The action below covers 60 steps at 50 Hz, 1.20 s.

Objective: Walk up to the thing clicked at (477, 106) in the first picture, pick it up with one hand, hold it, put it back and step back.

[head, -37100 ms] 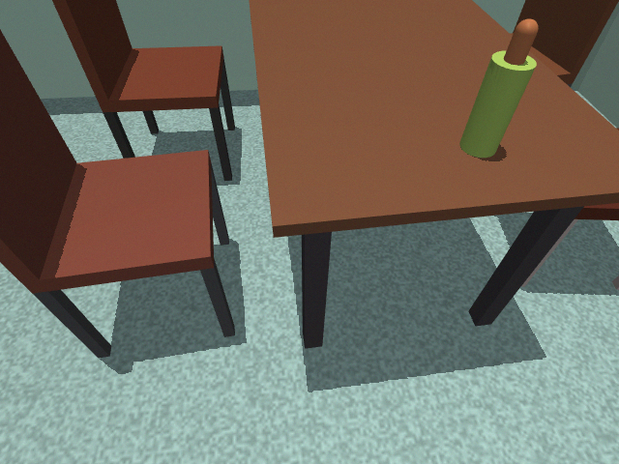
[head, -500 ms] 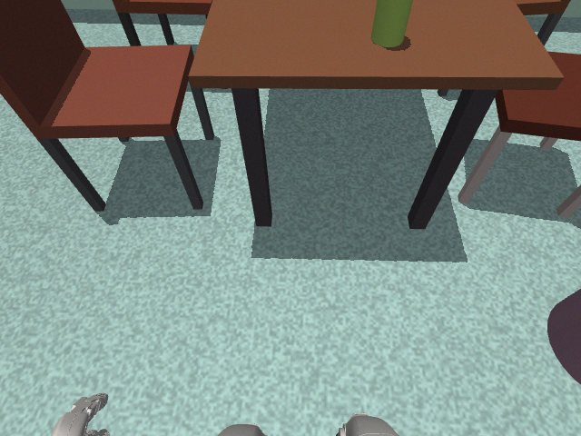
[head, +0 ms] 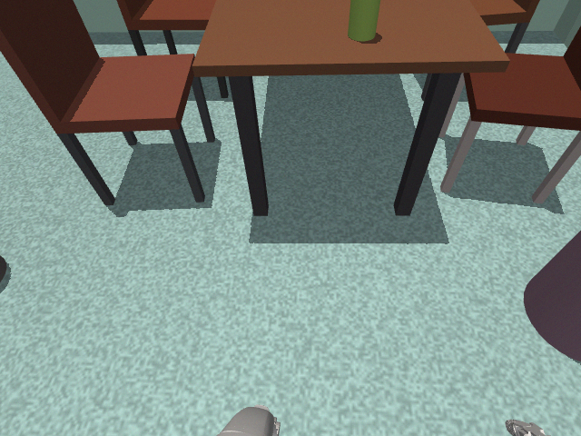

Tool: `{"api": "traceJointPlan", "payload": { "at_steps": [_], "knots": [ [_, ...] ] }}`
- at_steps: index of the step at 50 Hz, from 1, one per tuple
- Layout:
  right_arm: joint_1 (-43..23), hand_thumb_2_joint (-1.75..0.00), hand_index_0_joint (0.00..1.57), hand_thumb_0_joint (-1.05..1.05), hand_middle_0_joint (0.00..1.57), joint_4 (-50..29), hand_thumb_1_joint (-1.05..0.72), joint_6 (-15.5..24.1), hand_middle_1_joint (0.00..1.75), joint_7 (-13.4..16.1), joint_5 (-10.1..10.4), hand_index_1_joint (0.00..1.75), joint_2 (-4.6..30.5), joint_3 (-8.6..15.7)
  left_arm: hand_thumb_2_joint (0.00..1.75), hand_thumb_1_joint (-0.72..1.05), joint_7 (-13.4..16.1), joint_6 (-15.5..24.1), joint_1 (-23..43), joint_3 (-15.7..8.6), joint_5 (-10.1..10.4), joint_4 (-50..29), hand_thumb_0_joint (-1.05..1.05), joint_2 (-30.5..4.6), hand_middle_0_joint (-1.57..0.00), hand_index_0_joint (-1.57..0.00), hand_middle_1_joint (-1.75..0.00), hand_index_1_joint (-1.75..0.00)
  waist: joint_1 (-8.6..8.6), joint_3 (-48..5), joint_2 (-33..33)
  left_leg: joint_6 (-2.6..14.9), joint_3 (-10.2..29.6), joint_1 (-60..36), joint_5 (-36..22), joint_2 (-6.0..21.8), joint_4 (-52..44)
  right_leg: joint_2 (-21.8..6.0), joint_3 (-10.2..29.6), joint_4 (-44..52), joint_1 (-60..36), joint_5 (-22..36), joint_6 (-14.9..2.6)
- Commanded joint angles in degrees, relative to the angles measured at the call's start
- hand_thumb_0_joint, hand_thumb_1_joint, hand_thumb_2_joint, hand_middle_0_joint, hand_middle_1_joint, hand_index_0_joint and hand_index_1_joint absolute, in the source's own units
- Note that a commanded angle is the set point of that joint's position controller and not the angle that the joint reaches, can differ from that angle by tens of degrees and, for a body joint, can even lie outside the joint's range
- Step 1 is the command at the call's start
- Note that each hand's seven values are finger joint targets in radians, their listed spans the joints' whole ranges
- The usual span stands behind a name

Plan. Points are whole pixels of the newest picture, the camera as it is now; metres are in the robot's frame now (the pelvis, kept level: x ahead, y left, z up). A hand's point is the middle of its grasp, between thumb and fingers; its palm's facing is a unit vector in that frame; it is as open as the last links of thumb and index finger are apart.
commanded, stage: step back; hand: right
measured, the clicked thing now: out of the picture +1.13 -0.14 +0.11
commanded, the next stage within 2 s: stand in 1.00 s
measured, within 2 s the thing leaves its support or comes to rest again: neither
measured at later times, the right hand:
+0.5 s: hand out of the picture +0.07 -0.25 -0.15, palm faces -0.09 +0.94 -0.34, open 7.4 cm
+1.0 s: hand (454, 432) +0.16 -0.21 -0.14, palm faces -0.07 +0.94 -0.33, open 7.4 cm
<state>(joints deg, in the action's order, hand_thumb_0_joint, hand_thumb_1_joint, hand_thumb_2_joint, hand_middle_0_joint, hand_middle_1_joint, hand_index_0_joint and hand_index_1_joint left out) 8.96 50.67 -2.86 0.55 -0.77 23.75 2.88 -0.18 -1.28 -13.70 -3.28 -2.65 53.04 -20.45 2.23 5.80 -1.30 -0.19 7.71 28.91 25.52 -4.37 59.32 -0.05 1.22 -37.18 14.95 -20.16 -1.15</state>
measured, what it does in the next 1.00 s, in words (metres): steps on the spot: left foot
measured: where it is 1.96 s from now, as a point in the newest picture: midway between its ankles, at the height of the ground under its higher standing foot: outside the picture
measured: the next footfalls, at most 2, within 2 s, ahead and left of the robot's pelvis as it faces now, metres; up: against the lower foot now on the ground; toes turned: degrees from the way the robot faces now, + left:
left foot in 0.16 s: +0.06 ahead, +0.15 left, +0.00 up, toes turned +5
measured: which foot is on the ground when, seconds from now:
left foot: up 0.00-0.14, down 0.16-1.00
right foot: down 0.00-1.00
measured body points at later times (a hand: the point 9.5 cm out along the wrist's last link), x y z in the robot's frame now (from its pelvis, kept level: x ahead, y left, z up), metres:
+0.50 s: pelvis -0.01 +0.00 +0.00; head -0.01 +0.00 +0.45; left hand +0.03 +0.32 -0.11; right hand +0.08 -0.29 -0.12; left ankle -0.02 +0.13 -0.70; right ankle +0.00 -0.11 -0.73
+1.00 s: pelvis +0.03 +0.02 +0.01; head +0.04 +0.03 +0.46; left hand +0.11 +0.34 -0.11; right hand +0.17 -0.26 -0.11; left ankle +0.02 +0.15 -0.73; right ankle +0.01 -0.11 -0.73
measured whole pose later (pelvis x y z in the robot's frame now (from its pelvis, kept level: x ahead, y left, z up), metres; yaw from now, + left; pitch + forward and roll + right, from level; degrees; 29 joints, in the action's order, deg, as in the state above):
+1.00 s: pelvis +0.03 +0.02 +0.01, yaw +3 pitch -2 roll +0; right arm 2.5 61.3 0.8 -0.3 -0.7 18.7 1.3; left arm 0.0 0.9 -4.8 -1.2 -0.5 60.8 -21.3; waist 1.1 3.6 0.3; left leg -0.2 -1.1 11.6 14.8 0.9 28.3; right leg -1.2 0.4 -27.7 8.6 -17.2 1.0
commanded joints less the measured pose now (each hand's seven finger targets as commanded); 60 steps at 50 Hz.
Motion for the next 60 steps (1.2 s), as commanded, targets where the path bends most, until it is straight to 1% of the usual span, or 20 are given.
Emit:
{"api": "traceJointPlan", "payload": {
  "at_steps": [1,4,7,8,9,10,13,16,19,21,22,23,29,31,32,33,34,37,39,60],
  "knots": [
    [-0.2,-0.90,0.20,0.00,0.20,-2.9,-0.90,2.0,0.30,0.1,-0.7,0.30,10.1,2.5,0.90,0.90,1.2,2.8,4.5,-4.8,-0.4,-6.0,0.00,-16.9,-0.20,-0.20,-0.30,-0.30,0.55,-2.8,9.2,-1.22,-2.0,1.3,0.8,2.3,-5.1,-12.6,13.8,15.5,-2.6,-6.5,-9.08],
    [-2.3,-0.90,0.20,0.00,0.20,-2.8,-0.90,3.2,0.30,-0.6,-1.3,0.30,9.4,2.7,0.90,0.90,0.8,2.7,2.5,-5.1,-0.3,-4.9,0.00,-18.0,-0.20,-0.20,-0.30,-0.30,2.04,-2.5,11.3,-0.62,-5.3,-4.0,5.2,4.0,-19.3,-15.3,16.3,16.6,-2.8,-12.2,-10.18],
    [4.3,-0.90,0.20,0.00,0.20,1.4,-0.90,4.4,0.30,-0.5,-1.1,0.30,8.9,3.5,0.90,0.90,0.3,1.9,4.2,-3.0,0.3,-5.0,0.00,-15.1,-0.20,-0.20,-0.30,-0.30,-1.82,-5.0,6.8,1.55,-7.2,-23.3,-5.7,2.4,-37.4,-10.5,8.3,8.5,5.6,-6.0,-5.93],
    [6.3,-0.90,0.20,0.00,0.20,1.9,-0.90,4.8,0.30,-0.2,-1.8,0.30,10.8,4.3,0.90,0.90,0.2,1.7,2.4,-1.9,0.6,-4.8,0.00,-12.0,-0.20,-0.20,-0.30,-0.30,-2.59,-6.6,-0.5,3.69,4.6,-30.2,-0.4,8.9,-39.8,-7.3,4.7,0.3,13.6,-5.1,-3.42],
    [4.4,-0.90,0.20,0.00,0.20,1.0,-0.90,5.0,0.30,-0.2,-1.7,0.30,15.1,4.3,0.90,0.90,0.1,1.7,4.9,-1.4,1.9,-4.8,0.00,-10.2,-0.20,-0.20,-0.30,-0.30,-3.23,-5.1,-9.5,9.87,24.5,-23.0,18.8,21.3,-47.1,-0.4,-2.4,-7.0,18.2,-10.6,0.23],
    [3.4,-0.90,0.20,0.00,0.20,0.5,-0.90,5.1,0.30,-0.4,-1.7,0.30,17.3,5.0,0.90,0.90,0.5,1.8,8.3,-3.2,1.1,-4.2,0.00,-15.5,-0.20,-0.20,-0.30,-0.30,-4.42,-1.1,-4.8,14.17,26.7,-12.8,22.0,24.0,-48.1,-2.5,2.3,-12.8,13.4,-13.6,0.01],
    [-0.3,-0.90,0.20,0.00,0.20,0.3,-0.90,5.9,0.30,-0.1,-1.7,0.30,12.5,3.2,0.90,0.90,-0.4,2.4,4.5,-2.5,1.9,-2.2,0.00,-13.1,-0.20,-0.20,-0.30,-0.30,-1.21,-0.8,-4.9,10.25,13.3,-14.4,7.6,17.8,-44.5,-3.5,1.9,-9.1,10.1,-6.9,-0.29],
    [-0.7,-0.90,0.20,0.00,0.20,0.6,-0.90,5.3,0.30,-0.6,-1.8,0.30,12.2,3.4,0.90,0.90,-0.7,2.7,3.5,-2.8,1.6,-0.3,0.00,-12.6,-0.20,-0.20,-0.30,-0.30,-2.02,-2.0,-8.9,8.76,8.5,-11.1,5.4,15.5,-43.3,-1.1,-1.6,-1.1,2.4,-6.2,0.18],
    [-2.1,-0.90,0.20,0.00,0.20,0.2,-0.90,4.0,0.30,-0.7,-0.7,0.30,8.9,2.2,0.90,0.90,0.2,3.7,0.1,-3.1,0.9,2.1,0.00,-12.4,-0.20,-0.20,-0.30,-0.30,1.17,-3.5,-3.8,4.80,2.1,-4.0,0.8,11.9,-34.0,0.6,-1.9,13.7,-12.4,2.9,-0.72],
    [-2.7,-0.90,0.20,0.00,0.20,-0.4,-0.90,3.8,0.30,-0.4,-0.4,0.30,6.4,1.7,0.90,0.90,0.6,4.4,-1.5,-4.4,0.2,2.5,0.00,-19.4,-0.20,-0.20,-0.30,-0.30,2.23,-2.1,11.0,1.37,-3.7,3.6,6.5,1.4,-14.7,-16.6,26.0,25.0,-9.0,-20.3,-8.18],
    [-1.5,-0.90,0.20,0.00,0.20,0.6,-0.90,4.0,0.30,-0.1,-0.9,0.30,8.9,2.5,0.90,0.90,0.5,4.6,2.1,-4.8,0.1,0.9,0.00,-20.4,-0.20,-0.20,-0.30,-0.30,1.25,0.8,9.1,0.61,-2.2,2.2,7.1,4.1,-9.6,-22.2,30.0,25.5,-3.9,-20.8,-12.56],
    [0.1,-0.90,0.20,0.00,0.20,1.1,-0.90,4.3,0.30,-0.2,-0.6,0.30,9.5,2.6,0.90,0.90,0.6,4.8,3.0,-4.5,0.5,0.0,0.00,-18.5,-0.20,-0.20,-0.30,-0.30,0.30,1.0,5.6,0.73,-0.7,3.0,4.7,5.2,-9.2,-21.1,27.2,23.2,-6.3,-11.0,-13.05],
    [4.1,-0.90,0.20,0.00,0.20,4.5,-0.90,5.3,0.30,-0.8,-0.7,0.30,6.0,2.4,0.90,0.90,0.4,4.4,8.6,-2.5,1.3,-0.7,0.00,-15.2,-0.20,-0.20,-0.30,-0.30,-2.87,-5.8,8.5,0.27,-9.1,-16.8,-9.1,4.3,-30.2,-11.7,5.3,11.5,-0.5,17.0,-6.55],
    [4.1,-0.90,0.20,0.00,0.20,5.0,-0.90,5.7,0.30,0.0,-1.4,0.30,7.9,3.2,0.90,0.90,0.4,3.7,7.5,-1.1,1.8,-1.1,0.00,-12.2,-0.20,-0.20,-0.30,-0.30,-3.35,-8.2,2.8,2.16,-2.7,-24.6,-21.2,8.4,-36.5,-8.0,1.6,3.0,2.7,21.4,-2.63],
    [2.4,-0.90,0.20,0.00,0.20,4.3,-0.90,6.0,0.30,0.4,-1.7,0.30,10.4,3.4,0.90,0.90,0.3,3.2,6.6,-0.4,2.6,-1.3,0.00,-9.8,-0.20,-0.20,-0.30,-0.30,-2.10,-9.2,-4.2,5.22,9.1,-24.8,-22.3,17.2,-40.0,-3.2,-0.6,-1.9,6.0,12.7,0.03],
    [-0.7,-0.90,0.20,0.00,0.20,3.4,-0.90,5.9,0.30,0.3,-0.9,0.30,13.5,3.5,0.90,0.90,0.7,2.4,6.0,-0.9,3.0,0.1,0.00,-11.5,-0.20,-0.20,-0.30,-0.30,-1.14,-8.8,-5.2,10.95,11.9,-18.9,-18.5,21.5,-39.4,-1.3,-1.6,-1.1,2.3,-4.8,0.26],
    [-2.4,-0.90,0.20,0.00,0.20,3.6,-0.90,5.7,0.30,0.1,-0.9,0.30,13.0,3.4,0.90,0.90,0.8,2.5,6.5,-1.0,2.6,1.0,0.00,-12.2,-0.20,-0.20,-0.30,-0.30,-1.05,-7.5,-4.5,11.63,11.0,-15.9,-19.0,21.2,-38.7,-1.9,-0.8,0.1,-0.8,-6.9,-0.15],
    [-6.3,-0.90,0.20,0.00,0.20,3.7,-0.90,5.4,0.30,0.2,-0.6,0.30,10.0,2.0,0.90,0.90,0.9,3.5,4.9,-0.9,2.2,3.0,0.00,-12.2,-0.20,-0.20,-0.30,-0.30,0.56,-7.6,-6.0,5.25,1.1,-15.8,-31.6,14.9,-33.6,-3.8,0.7,9.4,-6.1,11.7,-0.63],
    [-5.1,-0.90,0.20,0.00,0.20,4.6,-0.90,5.2,0.30,0.3,-0.1,0.30,8.3,1.4,0.90,0.90,0.7,3.8,6.5,-1.1,2.2,3.3,0.00,-13.9,-0.20,-0.20,-0.30,-0.30,-0.88,-9.0,-2.8,2.70,-2.7,-16.1,-29.8,11.1,-32.4,-6.0,3.4,9.4,-8.5,20.0,-1.62],
    [-9.4,-0.90,0.20,0.00,0.20,9.8,-0.90,5.1,0.30,-0.4,0.4,0.30,7.8,0.3,0.90,0.90,0.8,3.7,12.3,0.6,2.3,8.2,0.00,-12.0,-0.20,-0.20,-0.30,-0.30,-2.25,-9.7,1.3,1.33,-3.3,-25.1,-30.1,12.3,-41.1,-7.4,3.5,20.0,-11.7,22.1,0.47]
  ]
}}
